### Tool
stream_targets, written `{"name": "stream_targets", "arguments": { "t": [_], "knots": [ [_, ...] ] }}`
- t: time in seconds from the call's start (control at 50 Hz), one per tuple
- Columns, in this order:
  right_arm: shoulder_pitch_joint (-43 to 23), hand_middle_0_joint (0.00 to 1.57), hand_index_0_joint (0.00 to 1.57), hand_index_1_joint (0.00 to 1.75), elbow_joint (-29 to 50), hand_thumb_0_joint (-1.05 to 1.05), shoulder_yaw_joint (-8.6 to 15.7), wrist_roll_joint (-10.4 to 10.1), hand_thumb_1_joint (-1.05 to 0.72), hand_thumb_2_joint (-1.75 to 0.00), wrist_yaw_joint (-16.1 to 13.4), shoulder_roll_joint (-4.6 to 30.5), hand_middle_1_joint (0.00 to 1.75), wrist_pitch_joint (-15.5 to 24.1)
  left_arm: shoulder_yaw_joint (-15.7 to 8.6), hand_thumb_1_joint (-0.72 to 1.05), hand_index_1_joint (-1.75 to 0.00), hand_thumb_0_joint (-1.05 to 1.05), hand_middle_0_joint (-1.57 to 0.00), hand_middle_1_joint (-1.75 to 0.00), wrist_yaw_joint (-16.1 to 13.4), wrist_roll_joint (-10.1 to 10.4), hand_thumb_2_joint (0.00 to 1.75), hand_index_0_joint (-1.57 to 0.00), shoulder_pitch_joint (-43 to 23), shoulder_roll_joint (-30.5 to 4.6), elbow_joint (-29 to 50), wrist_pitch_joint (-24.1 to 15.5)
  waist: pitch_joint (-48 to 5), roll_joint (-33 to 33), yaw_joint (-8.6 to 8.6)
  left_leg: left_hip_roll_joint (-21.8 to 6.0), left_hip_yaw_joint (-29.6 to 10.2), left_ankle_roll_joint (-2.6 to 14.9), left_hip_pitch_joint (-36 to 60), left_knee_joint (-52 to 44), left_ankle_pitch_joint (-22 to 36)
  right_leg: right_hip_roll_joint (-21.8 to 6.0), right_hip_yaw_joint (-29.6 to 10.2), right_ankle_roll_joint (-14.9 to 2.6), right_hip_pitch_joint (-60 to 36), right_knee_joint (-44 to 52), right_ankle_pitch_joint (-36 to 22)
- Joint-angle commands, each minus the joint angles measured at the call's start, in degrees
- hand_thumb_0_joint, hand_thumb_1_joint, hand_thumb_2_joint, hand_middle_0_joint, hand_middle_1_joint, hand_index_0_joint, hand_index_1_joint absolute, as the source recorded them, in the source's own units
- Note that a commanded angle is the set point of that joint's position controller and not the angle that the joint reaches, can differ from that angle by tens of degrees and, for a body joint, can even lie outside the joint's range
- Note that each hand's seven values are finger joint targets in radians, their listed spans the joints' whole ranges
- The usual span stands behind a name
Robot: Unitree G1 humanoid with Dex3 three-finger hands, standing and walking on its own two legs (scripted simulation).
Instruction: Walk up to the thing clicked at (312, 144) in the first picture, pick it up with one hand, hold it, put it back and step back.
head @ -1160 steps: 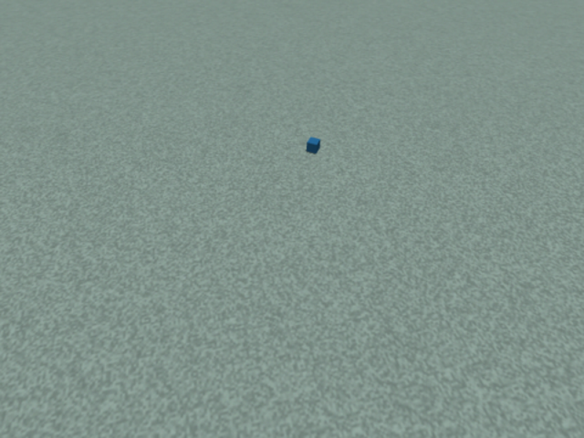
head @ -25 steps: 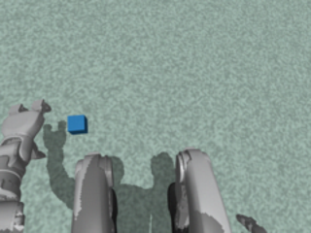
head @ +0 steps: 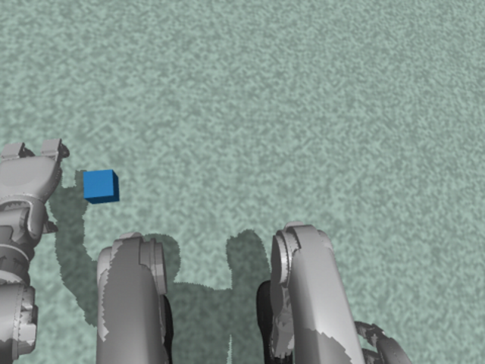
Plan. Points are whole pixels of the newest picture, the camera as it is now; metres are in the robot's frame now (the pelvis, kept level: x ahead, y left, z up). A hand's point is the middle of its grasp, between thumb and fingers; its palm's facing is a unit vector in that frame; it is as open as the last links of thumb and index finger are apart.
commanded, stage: rise first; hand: left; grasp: from above
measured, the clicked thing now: (102, 187) +0.46 +0.27 -0.32
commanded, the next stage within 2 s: approach in 0.68 s
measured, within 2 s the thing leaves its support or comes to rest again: neither
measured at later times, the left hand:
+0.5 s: hand (55, 194) +0.41 +0.31 -0.18, palm faces -0.43 -0.09 -0.90, open 14.2 cm
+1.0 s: hand (70, 189) +0.42 +0.29 -0.20, palm faces -0.44 -0.07 -0.90, open 14.3 cm
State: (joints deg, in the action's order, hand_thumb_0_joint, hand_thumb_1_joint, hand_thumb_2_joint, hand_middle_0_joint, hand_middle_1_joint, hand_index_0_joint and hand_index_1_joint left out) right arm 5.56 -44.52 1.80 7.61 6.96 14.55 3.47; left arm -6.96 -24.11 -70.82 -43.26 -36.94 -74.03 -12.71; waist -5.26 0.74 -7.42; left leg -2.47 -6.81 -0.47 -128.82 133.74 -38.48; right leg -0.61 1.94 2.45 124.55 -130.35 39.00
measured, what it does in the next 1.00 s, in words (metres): stands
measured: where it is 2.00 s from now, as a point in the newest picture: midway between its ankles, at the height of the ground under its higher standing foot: (218, 351)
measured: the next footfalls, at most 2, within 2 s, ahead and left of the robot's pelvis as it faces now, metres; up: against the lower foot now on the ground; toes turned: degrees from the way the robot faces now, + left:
none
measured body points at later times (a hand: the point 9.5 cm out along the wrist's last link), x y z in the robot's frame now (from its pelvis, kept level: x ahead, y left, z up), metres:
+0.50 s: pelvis +0.00 +0.00 -0.02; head +0.23 +0.05 +0.37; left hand +0.43 +0.31 -0.13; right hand +0.08 -0.28 -0.13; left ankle +0.08 +0.13 -0.32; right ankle +0.10 -0.13 -0.32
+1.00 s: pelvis +0.00 +0.00 -0.03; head +0.23 +0.06 +0.36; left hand +0.44 +0.30 -0.15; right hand +0.08 -0.28 -0.14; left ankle +0.08 +0.13 -0.32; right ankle +0.10 -0.13 -0.32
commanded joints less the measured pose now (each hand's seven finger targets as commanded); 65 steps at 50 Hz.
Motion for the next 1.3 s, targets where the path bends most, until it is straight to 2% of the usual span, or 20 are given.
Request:
{"name": "stream_targets", "arguments": {
  "t": [0.0, 0.14, 0.2, 0.26, 0.38, 0.4, 0.48, 0.56, 0.7, 0.74, 0.76, 0.78, 0.84, 0.96, 1.0, 1.06, 1.16, 1.2, 1.24, 1.28],
  "knots": [
    [10.79, 0.20, 0.20, 0.30, 1.19, 0.00, 3.92, -0.30, -0.90, -0.90, -0.75, 12.88, 0.30, 0.96, -2.90, -0.52, -0.97, 0.00, -0.07, -0.98, -2.82, 1.01, 0.97, -0.08, -16.23, -14.80, 6.55, 0.81, -36.24, -11.71, -0.44, 1.73, 5.05, 1.96, 28.97, -14.36, 6.99, 1.91, 5.37, -4.29, -14.03, 13.77, -8.76],
    [11.17, 0.20, 0.20, 0.30, 0.95, 0.00, 3.70, -0.10, -0.90, -0.90, -0.50, 12.93, 0.30, 1.06, -3.38, -0.54, -0.97, 0.00, -0.07, -0.98, -2.49, 1.25, 0.99, -0.07, -15.17, -15.40, 6.16, 1.23, -37.43, -12.48, -0.30, 1.82, 5.25, 1.91, 29.23, -13.41, 7.71, 1.92, 5.35, -4.28, -14.94, 12.86, -9.44],
    [11.62, 0.20, 0.20, 0.30, 0.90, 0.00, 3.58, 0.04, -0.90, -0.90, -0.33, 13.32, 0.30, 0.92, -3.42, -0.55, -0.97, 0.00, -0.07, -0.97, -2.27, 1.14, 1.00, -0.07, -15.92, -15.85, 5.79, 0.83, -37.00, -10.50, -1.39, 1.96, 5.47, 2.28, 26.62, -12.03, 8.24, 2.01, 5.27, -4.08, -16.13, 12.92, -10.37],
    [11.14, 0.20, 0.20, 0.30, 0.80, 0.00, 3.24, 0.03, -0.90, -0.90, -0.15, 12.96, 0.30, 0.90, -3.43, -0.56, -0.98, 0.00, -0.07, -0.98, -2.36, 1.14, 1.01, -0.06, -14.91, -15.84, 5.43, 0.51, -36.79, -12.42, -0.29, 2.02, 5.73, 2.09, 27.09, -12.11, 8.46, 2.07, 5.14, -4.30, -15.58, 12.46, -10.39],
    [10.85, 0.20, 0.20, 0.30, 0.59, 0.00, 2.99, 0.30, -0.90, -0.90, -0.12, 13.16, 0.30, 0.83, -3.53, -0.56, -0.98, 0.00, -0.06, -0.97, -3.25, 0.70, 1.01, -0.06, -15.94, -16.18, 3.68, -0.30, -35.80, -12.24, -0.79, 1.98, 5.55, 2.04, 26.19, -11.09, 7.96, 2.28, 5.45, -4.43, -13.99, 11.55, -9.96],
    [11.31, 0.20, 0.20, 0.30, 0.59, 0.00, 2.98, 0.35, -0.90, -0.90, -0.03, 13.68, 0.30, 0.80, -3.61, -0.56, -0.97, 0.00, -0.06, -0.97, -3.43, 0.42, 1.01, -0.06, -16.85, -16.21, 2.59, -0.28, -35.03, -11.61, -1.69, 2.04, 5.48, 2.14, 25.21, -11.01, 7.32, 2.26, 5.64, -4.34, -13.63, 11.48, -9.42],
    [11.38, 0.20, 0.20, 0.30, 0.54, 0.00, 2.88, 0.60, -0.90, -0.90, 0.11, 14.02, 0.30, 1.17, -4.01, -0.56, -0.97, 0.00, -0.06, -0.97, -3.89, 0.73, 1.02, -0.06, -17.32, -16.90, 2.98, -0.48, -35.02, -11.74, -1.32, 2.06, 5.66, 2.16, 25.37, -10.90, 6.81, 2.16, 5.51, -4.33, -13.60, 11.63, -9.01],
    [11.04, 0.20, 0.20, 0.30, 0.25, 0.00, 2.74, 0.81, -0.90, -0.90, 0.25, 13.89, 0.30, 1.45, -2.52, -0.56, -0.99, 0.00, -0.06, -0.99, -4.20, 0.53, 1.01, -0.06, -17.22, -15.48, 1.65, -0.39, -34.09, -12.50, -1.79, 2.06, 5.50, 2.03, 24.69, -10.67, 5.54, 2.19, 5.79, -4.37, -12.50, 11.16, -7.91],
    [11.32, 0.20, 0.20, 0.30, 0.04, 0.00, 2.57, 1.03, -0.90, -0.90, 0.51, 14.16, 0.30, 1.60, -2.57, -0.57, -0.98, 0.00, -0.06, -0.98, -4.64, 0.11, 1.02, -0.05, -17.72, -15.67, 1.36, -0.47, -34.91, -12.17, -2.62, 2.03, 5.32, 2.06, 25.02, -9.59, 7.49, 2.26, 6.01, -4.19, -12.88, 10.37, -10.12],
    [11.54, 0.20, 0.20, 0.30, -0.07, 0.00, 2.60, 0.98, -0.90, -0.90, 0.48, 14.23, 0.30, 1.65, -3.94, -0.57, -0.98, 0.00, -0.07, -0.97, -5.05, 0.35, 1.02, -0.06, -16.86, -16.78, 0.84, -0.38, -35.31, -11.92, -2.15, 2.12, 5.52, 2.11, 25.08, -8.99, 8.24, 2.14, 5.71, -4.08, -13.61, 10.28, -10.74],
    [11.62, 0.20, 0.20, 0.30, -0.16, 0.00, 2.40, 1.25, -0.91, -0.90, 0.61, 14.24, 0.30, 1.75, -3.68, -0.61, -0.98, 0.00, -0.08, -0.94, -5.12, 0.19, 1.09, -0.04, -17.36, -16.71, 0.92, -0.40, -34.97, -12.35, -2.48, 2.13, 5.72, 2.15, 24.38, -8.94, 8.25, 2.22, 5.65, -3.96, -14.36, 10.37, -11.02],
    [11.68, 0.20, 0.20, 0.30, -0.25, 0.00, 2.38, 1.50, -0.89, -0.89, 0.72, 14.29, 0.30, 1.75, -3.49, -0.58, -0.97, 0.00, -0.07, -0.96, -5.08, -0.11, 1.03, -0.05, -16.31, -16.20, 0.32, -0.27, -34.67, -11.91, -2.39, 2.18, 5.81, 2.20, 23.93, -8.73, 8.11, 2.23, 5.65, -3.94, -14.48, 10.52, -11.02],
    [11.42, 0.20, 0.20, 0.30, -0.25, 0.00, 2.44, 1.22, -0.89, -0.89, 0.82, 14.49, 0.30, 1.87, -1.55, -0.58, -0.96, 0.00, -0.06, -0.95, -5.01, 0.24, 1.03, -0.05, -20.24, -14.68, 1.56, -0.60, -34.94, -13.56, -3.73, 1.92, 4.83, 1.92, 25.41, -9.34, 7.07, 2.27, 6.48, -4.13, -11.61, 9.65, -9.66],
    [13.28, 0.20, 0.20, 0.30, -1.06, 0.00, 1.04, 1.92, -0.89, -0.89, 0.80, 14.83, 0.30, 2.50, 1.62, -0.58, -0.98, 0.00, -0.07, -0.97, -6.89, -1.22, 1.04, -0.05, -28.35, -12.92, -2.54, -0.34, -33.17, -14.29, -7.45, 1.84, 4.50, 1.87, 24.81, -8.11, 6.99, 2.56, 6.88, -4.03, -10.25, 9.52, -10.23],
    [13.13, 0.20, 0.20, 0.30, -0.97, 0.00, 0.62, 2.19, -0.89, -0.89, 0.64, 15.33, 0.30, 2.72, 1.06, -0.58, -0.98, 0.00, -0.06, -0.97, -7.96, -1.50, 1.04, -0.05, -31.42, -14.72, -3.93, 0.53, -32.93, -14.19, -7.87, 1.76, 4.35, 1.89, 24.38, -8.05, 5.79, 2.50, 7.08, -4.13, -9.41, 9.51, -9.02],
    [13.09, 0.20, 0.20, 0.30, -0.64, 0.00, -0.36, 2.79, -0.89, -0.89, 0.62, 15.69, 0.30, 2.78, -1.02, -0.59, -0.97, 0.00, -0.07, -0.96, -9.00, -2.42, 1.05, -0.05, -31.23, -18.01, -6.24, 2.48, -34.74, -17.89, -6.97, 1.86, 4.69, 1.65, 25.92, -8.38, 6.81, 2.36, 7.20, -4.07, -10.25, 8.67, -9.86],
    [12.45, 0.20, 0.20, 0.30, 0.82, 0.00, -1.16, 2.56, -0.90, -0.89, 1.23, 15.59, 0.30, 2.26, -2.43, -0.60, -0.98, 0.00, -0.07, -0.96, -7.33, -1.37, 1.05, -0.05, -26.06, -19.56, -8.63, 6.17, -36.16, -17.51, -5.11, 2.03, 5.50, 2.00, 24.51, -8.47, 8.80, 2.67, 6.82, -4.40, -13.41, 8.75, -12.67],
    [12.75, 0.20, 0.20, 0.30, 1.16, 0.00, -1.13, 2.07, -0.89, -0.89, 1.48, 15.56, 0.30, 1.90, -3.45, -0.59, -0.97, 0.00, -0.07, -0.96, -5.84, 0.29, 1.04, -0.05, -23.71, -19.97, -7.93, 7.08, -37.07, -16.62, -4.16, 2.15, 5.56, 2.19, 23.66, -8.63, 10.04, 2.62, 6.63, -4.20, -15.28, 8.77, -13.68],
    [12.49, 0.20, 0.20, 0.30, 1.07, 0.00, -1.07, 1.87, -0.90, -0.89, 1.88, 14.99, 0.30, 1.75, -1.39, -0.58, -0.98, 0.00, -0.07, -0.97, -3.72, 1.36, 1.02, -0.06, -21.90, -17.87, -9.48, 7.66, -33.49, -13.51, -5.19, 2.04, 5.73, 2.70, 20.77, -8.01, 9.57, 2.95, 6.37, -3.86, -16.18, 9.43, -13.88],
    [13.63, 0.20, 0.20, 0.30, 1.27, 0.00, -0.78, 1.66, -0.89, -0.89, 2.11, 15.25, 0.30, 1.63, -2.40, -0.57, -0.97, 0.00, -0.07, -0.96, -1.88, 2.74, 1.02, -0.06, -20.63, -18.28, -6.79, 6.96, -34.76, -12.16, -4.97, 2.13, 5.35, 2.71, 20.45, -7.96, 11.01, 2.83, 6.53, -3.73, -18.32, 9.11, -15.01]
  ]
}}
